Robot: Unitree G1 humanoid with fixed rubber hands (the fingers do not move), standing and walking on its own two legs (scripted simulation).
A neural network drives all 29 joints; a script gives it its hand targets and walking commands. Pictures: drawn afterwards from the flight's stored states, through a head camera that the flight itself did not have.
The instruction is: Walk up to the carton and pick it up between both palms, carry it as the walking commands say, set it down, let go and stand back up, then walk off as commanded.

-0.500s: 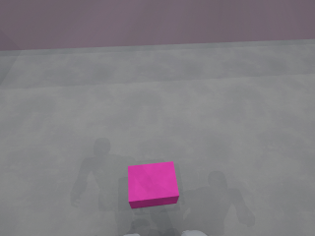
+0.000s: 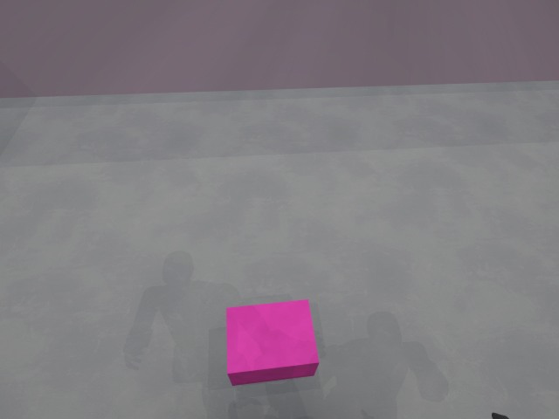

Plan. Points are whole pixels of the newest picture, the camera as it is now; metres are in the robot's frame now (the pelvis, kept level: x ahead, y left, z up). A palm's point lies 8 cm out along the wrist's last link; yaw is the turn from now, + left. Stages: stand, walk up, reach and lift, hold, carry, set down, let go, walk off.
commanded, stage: walk up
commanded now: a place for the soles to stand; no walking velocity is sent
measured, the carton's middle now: (270, 342) +0.43 +0.03 -0.67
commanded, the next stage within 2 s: reach and lift in 1.50 s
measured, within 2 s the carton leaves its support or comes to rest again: neither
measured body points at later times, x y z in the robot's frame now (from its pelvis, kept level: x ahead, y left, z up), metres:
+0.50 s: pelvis -0.02 -0.01 +0.00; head -0.02 +0.00 +0.45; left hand +0.06 +0.30 -0.12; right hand +0.06 -0.33 -0.10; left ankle -0.01 +0.10 -0.71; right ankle -0.01 -0.13 -0.72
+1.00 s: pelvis -0.03 -0.01 +0.00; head -0.02 +0.00 +0.45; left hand +0.05 +0.30 -0.12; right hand +0.05 -0.33 -0.10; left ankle -0.01 +0.10 -0.72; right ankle -0.01 -0.13 -0.72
